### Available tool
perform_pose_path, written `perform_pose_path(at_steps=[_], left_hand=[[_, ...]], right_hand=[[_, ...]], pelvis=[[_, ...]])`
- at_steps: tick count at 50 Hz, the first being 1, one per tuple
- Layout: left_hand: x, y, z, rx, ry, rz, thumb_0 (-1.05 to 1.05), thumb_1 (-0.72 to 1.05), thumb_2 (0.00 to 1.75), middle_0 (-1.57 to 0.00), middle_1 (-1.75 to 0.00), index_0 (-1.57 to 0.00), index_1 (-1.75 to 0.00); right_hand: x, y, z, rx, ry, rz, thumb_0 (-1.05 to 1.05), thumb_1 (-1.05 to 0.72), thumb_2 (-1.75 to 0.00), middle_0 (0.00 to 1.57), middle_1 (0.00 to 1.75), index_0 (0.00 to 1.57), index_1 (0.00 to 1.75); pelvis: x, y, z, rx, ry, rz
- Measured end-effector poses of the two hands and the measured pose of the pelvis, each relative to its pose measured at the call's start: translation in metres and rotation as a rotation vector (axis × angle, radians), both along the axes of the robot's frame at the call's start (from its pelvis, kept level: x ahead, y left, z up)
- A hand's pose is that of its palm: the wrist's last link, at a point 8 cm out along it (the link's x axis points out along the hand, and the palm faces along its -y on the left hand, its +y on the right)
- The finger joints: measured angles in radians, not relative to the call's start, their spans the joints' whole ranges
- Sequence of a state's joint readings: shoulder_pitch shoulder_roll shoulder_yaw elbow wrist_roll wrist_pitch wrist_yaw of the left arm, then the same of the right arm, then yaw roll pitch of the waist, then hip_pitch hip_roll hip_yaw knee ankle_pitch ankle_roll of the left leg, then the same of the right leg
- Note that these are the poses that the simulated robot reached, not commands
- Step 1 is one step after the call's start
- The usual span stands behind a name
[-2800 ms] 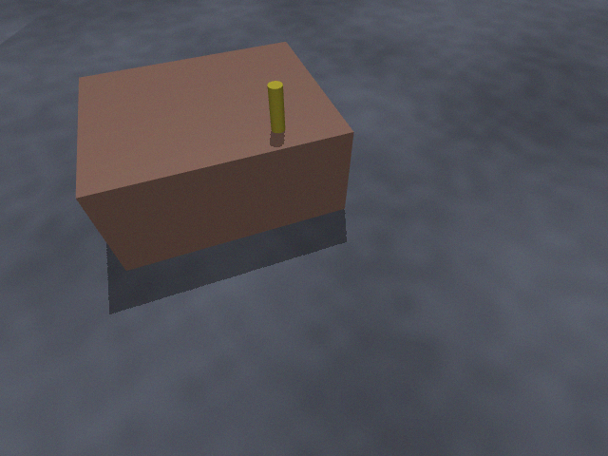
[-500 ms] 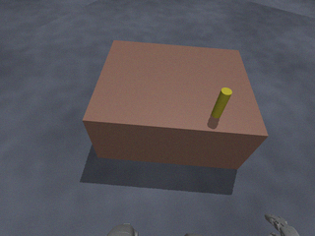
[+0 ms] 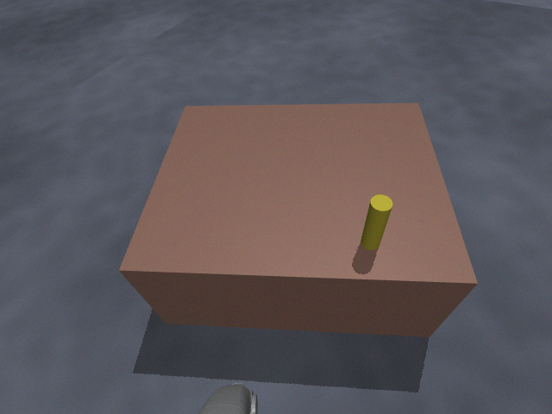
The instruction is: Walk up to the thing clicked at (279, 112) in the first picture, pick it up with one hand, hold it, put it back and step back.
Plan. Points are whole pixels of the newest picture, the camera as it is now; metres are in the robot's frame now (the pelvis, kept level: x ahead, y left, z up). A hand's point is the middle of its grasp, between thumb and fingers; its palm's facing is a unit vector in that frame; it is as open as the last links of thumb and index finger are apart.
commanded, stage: walk up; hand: right
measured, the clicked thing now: (375, 224) +0.59 -0.22 -0.26
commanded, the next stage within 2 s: stand in 1.70 s
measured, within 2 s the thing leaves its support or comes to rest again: neither
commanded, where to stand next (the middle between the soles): +0.17 +0.02 m, yaw +0 degrees
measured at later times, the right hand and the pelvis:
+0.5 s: hand (444, 369) +0.21 -0.25 -0.15, palm faces -0.04 +0.94 -0.33, open 7.4 cm; pelvis +0.08 -0.01 -0.01, yaw +0 degrees
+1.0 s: hand (449, 388) +0.18 -0.25 -0.14, palm faces +0.00 +0.94 -0.33, open 7.4 cm; pelvis +0.10 +0.01 +0.01, yaw +0 degrees
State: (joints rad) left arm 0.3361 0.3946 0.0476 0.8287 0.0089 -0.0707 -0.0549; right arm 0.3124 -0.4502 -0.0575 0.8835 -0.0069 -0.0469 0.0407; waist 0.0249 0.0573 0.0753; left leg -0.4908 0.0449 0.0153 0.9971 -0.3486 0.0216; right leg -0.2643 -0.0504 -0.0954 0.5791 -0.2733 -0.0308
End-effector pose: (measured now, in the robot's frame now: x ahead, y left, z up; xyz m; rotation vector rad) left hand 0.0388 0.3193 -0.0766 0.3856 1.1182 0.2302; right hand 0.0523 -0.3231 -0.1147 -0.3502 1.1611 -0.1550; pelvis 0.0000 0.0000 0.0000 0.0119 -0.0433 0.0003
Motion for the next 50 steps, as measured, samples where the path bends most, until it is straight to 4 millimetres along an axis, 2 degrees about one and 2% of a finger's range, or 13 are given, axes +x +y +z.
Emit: perform_pose_path(at_steps=[5,11,16,21,27,36,43,50], left_hand=[[0.005,-0.004,-0.007,-0.01,0.055,0.024,0.01,0.91,0.9,-0.2,-0.3,-0.2,-0.3],[0.027,0.001,-0.038,-0.036,0.097,0.047,0.01,0.9,0.9,-0.2,-0.3,-0.2,-0.3],[0.058,-0.006,-0.05,-0.058,0.084,0.049,0.01,0.91,0.9,-0.2,-0.3,-0.2,-0.3],[0.075,-0.016,-0.051,-0.047,0.06,0.026,0.01,0.91,0.9,-0.2,-0.3,-0.2,-0.3],[0.085,-0.017,-0.04,-0.023,0.082,0.016,0.01,0.91,0.9,-0.2,-0.3,-0.2,-0.3],[0.128,-0.011,-0.025,-0.017,0.044,0.007,0.01,0.91,0.9,-0.2,-0.3,-0.2,-0.3],[0.157,-0.01,-0.02,-0.035,0.011,-0.008,0.01,0.91,0.9,-0.2,-0.3,-0.2,-0.3],[0.167,-0.012,-0.022,-0.062,0.016,-0.016,0.01,0.91,0.9,-0.2,-0.3,-0.2,-0.3]], right_hand=[[0.047,0.005,0.008,0.004,-0.011,0.041,0.01,-0.9,-0.9,0.2,0.3,0.21,0.3],[0.104,0.02,0.004,-0.027,-0.068,0.059,0.0,-0.9,-0.9,0.2,0.3,0.21,0.3],[0.131,0.032,0.006,-0.016,-0.113,0.065,0.0,-0.9,-0.89,0.2,0.3,0.21,0.3],[0.148,0.027,0.001,0.0,-0.139,0.055,0.0,-0.9,-0.89,0.2,0.3,0.21,0.3],[0.147,0.023,-0.006,0.03,-0.092,0.006,0.0,-0.9,-0.89,0.2,0.3,0.21,0.3],[0.126,0.022,-0.006,0.032,0.022,-0.039,0.0,-0.9,-0.9,0.2,0.3,0.21,0.3],[0.118,0.026,0.001,0.024,0.058,-0.063,0.0,-0.9,-0.9,0.2,0.3,0.21,0.3],[0.121,0.03,0.009,0.013,0.051,-0.078,0.0,-0.9,-0.9,0.2,0.3,0.21,0.3]], pelvis=[[0.028,-0.004,0.003,-0.002,0.004,0.003],[0.057,0.006,-0.014,-0.011,0.002,0.018],[0.065,0.005,-0.015,-0.003,-0.003,0.015],[0.069,-0.002,-0.018,-0.017,-0.006,0.005],[0.081,-0.005,-0.012,-0.011,-0.002,0.005],[0.093,-0.001,0.001,-0.011,-0.006,0.003],[0.097,0.003,0.008,-0.015,-0.01,-0.001],[0.1,0.008,0.012,-0.018,-0.005,-0.005]])
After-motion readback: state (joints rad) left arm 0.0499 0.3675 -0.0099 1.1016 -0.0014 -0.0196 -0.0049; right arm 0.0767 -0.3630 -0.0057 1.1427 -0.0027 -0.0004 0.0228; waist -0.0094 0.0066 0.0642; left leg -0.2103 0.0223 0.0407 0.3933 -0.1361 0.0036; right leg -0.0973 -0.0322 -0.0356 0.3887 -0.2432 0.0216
